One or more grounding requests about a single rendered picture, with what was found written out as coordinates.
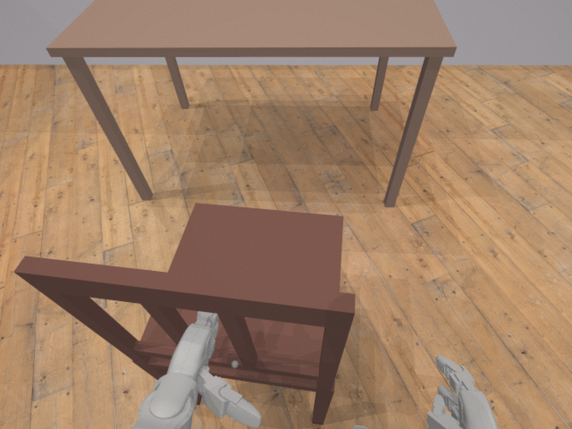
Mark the right robot hand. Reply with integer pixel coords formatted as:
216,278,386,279
427,355,499,429

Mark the left robot hand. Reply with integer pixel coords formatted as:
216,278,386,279
167,311,261,427

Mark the chair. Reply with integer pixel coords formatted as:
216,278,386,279
14,203,356,425

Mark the left robot forearm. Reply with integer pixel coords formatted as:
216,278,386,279
131,373,198,429

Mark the table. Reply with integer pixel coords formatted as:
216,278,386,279
46,0,457,207

